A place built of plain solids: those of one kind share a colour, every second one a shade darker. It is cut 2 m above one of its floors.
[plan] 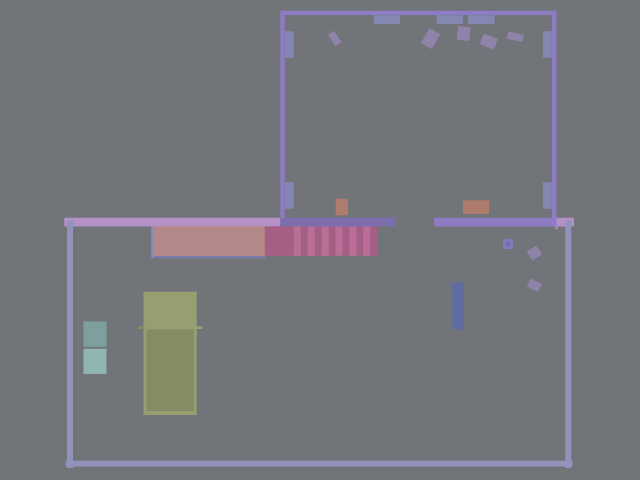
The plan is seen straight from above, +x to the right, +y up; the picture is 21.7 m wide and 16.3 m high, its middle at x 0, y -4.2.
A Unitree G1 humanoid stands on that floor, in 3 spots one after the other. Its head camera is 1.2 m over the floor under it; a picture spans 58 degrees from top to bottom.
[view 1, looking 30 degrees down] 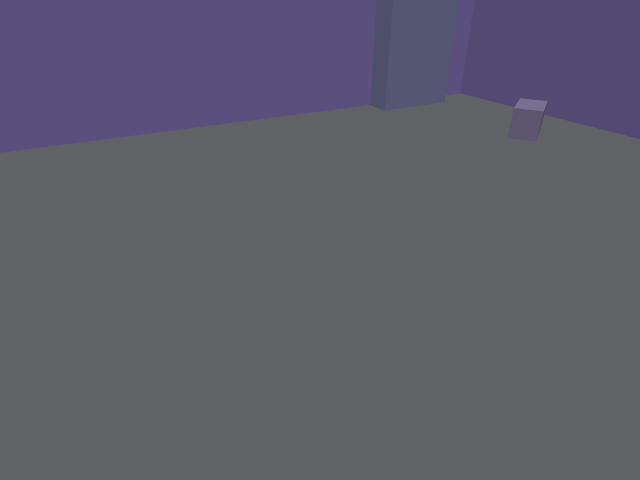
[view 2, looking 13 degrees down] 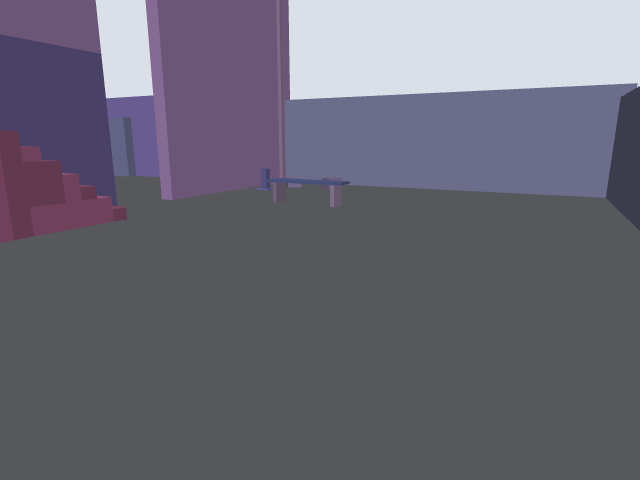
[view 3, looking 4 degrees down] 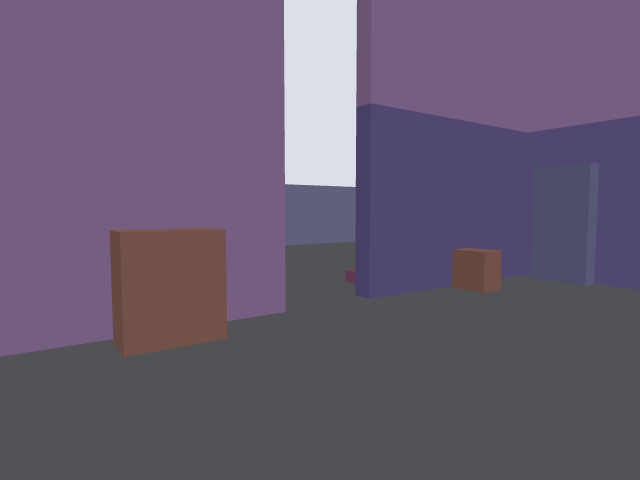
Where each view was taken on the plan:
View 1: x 3.22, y -1.04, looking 152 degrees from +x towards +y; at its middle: ground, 2.40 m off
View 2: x -2.62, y -10.44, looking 27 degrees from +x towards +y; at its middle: ground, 5.33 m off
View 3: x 6.42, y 0.90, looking -125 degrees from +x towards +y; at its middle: boundary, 15.41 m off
